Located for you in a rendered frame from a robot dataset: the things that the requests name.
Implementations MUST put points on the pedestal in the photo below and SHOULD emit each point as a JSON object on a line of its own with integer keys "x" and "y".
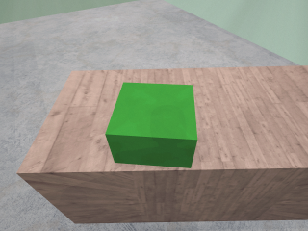
{"x": 250, "y": 161}

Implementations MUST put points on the carton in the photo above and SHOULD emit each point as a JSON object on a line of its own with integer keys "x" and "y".
{"x": 153, "y": 125}

